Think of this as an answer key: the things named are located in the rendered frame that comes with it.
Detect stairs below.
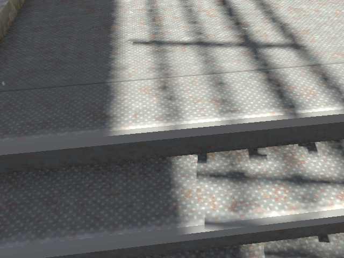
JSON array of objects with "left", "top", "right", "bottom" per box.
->
[{"left": 0, "top": 122, "right": 344, "bottom": 258}]

